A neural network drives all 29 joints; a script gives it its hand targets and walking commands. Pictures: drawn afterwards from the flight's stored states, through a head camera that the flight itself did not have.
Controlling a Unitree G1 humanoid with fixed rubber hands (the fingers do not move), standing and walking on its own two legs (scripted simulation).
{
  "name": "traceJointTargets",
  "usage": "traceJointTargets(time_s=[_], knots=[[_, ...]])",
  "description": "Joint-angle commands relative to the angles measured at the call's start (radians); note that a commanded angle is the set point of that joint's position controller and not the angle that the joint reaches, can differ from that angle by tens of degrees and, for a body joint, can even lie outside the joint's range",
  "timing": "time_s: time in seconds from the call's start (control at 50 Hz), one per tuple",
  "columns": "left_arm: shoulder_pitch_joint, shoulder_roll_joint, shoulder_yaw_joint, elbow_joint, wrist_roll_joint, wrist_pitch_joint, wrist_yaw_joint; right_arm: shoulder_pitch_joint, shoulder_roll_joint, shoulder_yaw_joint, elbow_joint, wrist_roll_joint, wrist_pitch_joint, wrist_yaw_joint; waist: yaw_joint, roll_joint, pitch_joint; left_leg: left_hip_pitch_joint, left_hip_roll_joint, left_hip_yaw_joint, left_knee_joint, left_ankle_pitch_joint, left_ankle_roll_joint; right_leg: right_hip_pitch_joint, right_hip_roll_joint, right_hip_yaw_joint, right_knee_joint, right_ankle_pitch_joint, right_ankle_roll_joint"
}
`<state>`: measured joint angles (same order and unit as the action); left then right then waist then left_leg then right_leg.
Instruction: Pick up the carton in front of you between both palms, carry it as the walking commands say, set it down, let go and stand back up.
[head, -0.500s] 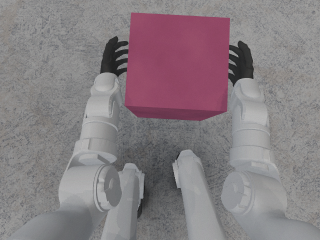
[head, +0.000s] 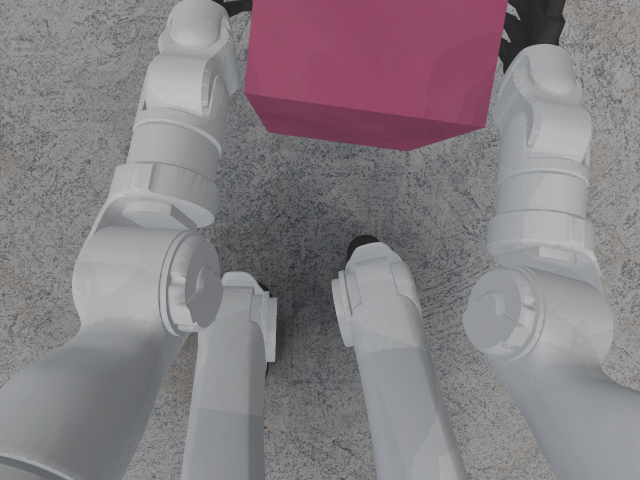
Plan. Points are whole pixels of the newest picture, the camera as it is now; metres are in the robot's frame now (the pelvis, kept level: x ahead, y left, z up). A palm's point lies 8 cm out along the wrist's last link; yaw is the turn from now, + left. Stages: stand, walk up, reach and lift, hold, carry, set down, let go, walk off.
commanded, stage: set down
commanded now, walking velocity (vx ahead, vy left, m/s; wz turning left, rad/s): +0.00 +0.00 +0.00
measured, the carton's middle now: (361, 40) +0.53 -0.14 -0.22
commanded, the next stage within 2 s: none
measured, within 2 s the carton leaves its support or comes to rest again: rests again in 1.36 s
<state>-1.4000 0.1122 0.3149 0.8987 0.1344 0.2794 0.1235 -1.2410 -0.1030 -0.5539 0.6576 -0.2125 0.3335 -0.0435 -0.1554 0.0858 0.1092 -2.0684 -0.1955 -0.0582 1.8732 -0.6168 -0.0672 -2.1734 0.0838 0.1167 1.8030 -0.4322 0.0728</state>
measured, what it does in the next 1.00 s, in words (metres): lowers itself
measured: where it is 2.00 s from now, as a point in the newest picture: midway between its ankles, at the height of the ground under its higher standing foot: (315, 329)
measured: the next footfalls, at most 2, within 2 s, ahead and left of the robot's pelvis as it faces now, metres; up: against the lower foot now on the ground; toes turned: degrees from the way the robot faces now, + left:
none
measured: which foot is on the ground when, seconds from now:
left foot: down 0.00-1.00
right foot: down 0.00-1.00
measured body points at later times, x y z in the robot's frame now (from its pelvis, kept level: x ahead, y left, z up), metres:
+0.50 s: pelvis +0.01 +0.00 -0.06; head +0.39 -0.04 +0.17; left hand +0.60 -0.01 -0.24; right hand +0.50 -0.29 -0.24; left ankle +0.08 +0.12 -0.43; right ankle +0.13 -0.13 -0.43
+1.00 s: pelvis -0.01 +0.01 -0.08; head +0.37 -0.03 +0.15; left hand +0.60 +0.00 -0.26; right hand +0.49 -0.29 -0.25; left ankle +0.08 +0.11 -0.43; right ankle +0.13 -0.13 -0.43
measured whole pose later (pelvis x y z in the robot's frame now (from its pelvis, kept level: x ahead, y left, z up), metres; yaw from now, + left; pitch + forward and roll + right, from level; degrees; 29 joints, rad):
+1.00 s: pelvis -0.01 +0.01 -0.08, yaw +0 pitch +38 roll -3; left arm -1.71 0.27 0.07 1.20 0.01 0.23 0.10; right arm -1.43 -0.22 -0.61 0.87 -0.17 0.25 0.07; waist -0.22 0.08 0.43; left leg -2.18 -0.21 -0.05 2.18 -0.66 -0.03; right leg -2.23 -0.02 0.04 2.08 -0.51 0.06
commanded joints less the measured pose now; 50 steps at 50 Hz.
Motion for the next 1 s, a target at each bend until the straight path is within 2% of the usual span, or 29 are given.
traceJointTargets(time_s=[0.0,0.18,0.2,0.24,0.32,0.38,0.52,0.7,0.82,0.98], knots=[[-0.622,-0.831,-0.371,-0.056,-0.128,-0.038,-0.172,-0.684,0.734,0.465,-0.028,0.157,-0.038,0.253,-0.111,0.003,-1.254,0.362,-0.033,0.14,-0.127,0.225,0.026,0.905,0.018,-0.229,-0.046,0.4,-0.006],[-0.72,-0.758,-0.44,-0.038,-0.2,-0.045,-0.16,-0.781,0.643,0.451,-0.011,0.206,-0.049,0.26,-0.151,0.03,-1.216,0.343,-0.024,0.138,-0.007,0.263,0.028,0.862,0.0,-0.226,0.062,0.448,-0.009],[-0.728,-0.743,-0.44,-0.042,-0.201,-0.047,-0.161,-0.801,0.637,0.442,-0.022,0.208,-0.053,0.262,-0.164,0.045,-1.181,0.352,-0.019,0.128,0.004,0.25,0.037,0.781,0.001,-0.229,0.065,0.416,-0.007],[-0.733,-0.743,-0.445,-0.027,-0.208,-0.051,-0.166,-0.807,0.624,0.428,-0.008,0.214,-0.058,0.268,-0.17,0.091,-1.106,0.352,-0.016,0.127,0.026,0.278,0.036,0.723,-0.002,-0.219,0.075,0.425,-0.015],[-0.759,-0.753,-0.501,-0.042,-0.252,-0.069,-0.165,-0.809,0.597,0.41,-0.005,0.226,-0.071,0.271,-0.205,0.136,-1.104,0.351,-0.011,0.12,0.065,0.345,0.031,0.753,-0.003,-0.206,0.111,0.507,-0.03],[-0.739,-0.767,-0.517,-0.035,-0.268,-0.075,-0.164,-0.79,0.596,0.399,0.01,0.225,-0.073,0.276,-0.215,0.148,-1.114,0.353,-0.008,0.112,0.08,0.385,0.031,0.766,-0.005,-0.2,0.133,0.549,-0.035],[-0.713,-0.758,-0.497,0.017,-0.263,-0.079,-0.17,-0.762,0.56,0.345,0.055,0.189,-0.076,0.295,-0.234,0.172,-0.992,0.339,-0.006,0.087,0.092,0.364,0.042,0.623,-0.016,-0.201,0.15,0.471,-0.043],[-0.761,-0.677,-0.483,0.053,-0.272,-0.088,-0.167,-0.813,0.471,0.309,0.073,0.178,-0.095,0.291,-0.244,0.192,-0.89,0.322,0.003,0.071,0.102,0.288,0.048,0.529,-0.031,-0.196,0.168,0.365,-0.058],[-0.737,-0.593,-0.417,0.128,-0.231,-0.087,-0.179,-0.774,0.438,0.27,0.149,0.145,-0.096,0.287,-0.215,0.166,-0.722,0.227,0.007,0.072,0.096,0.189,0.057,0.477,-0.037,-0.181,0.168,0.264,-0.064],[-0.676,-0.509,-0.354,0.195,-0.172,-0.083,-0.197,-0.7,0.395,0.204,0.227,0.103,-0.094,0.288,-0.179,0.157,-0.565,0.182,0.018,0.063,0.1,0.137,0.065,0.408,-0.041,-0.166,0.175,0.185,-0.074]])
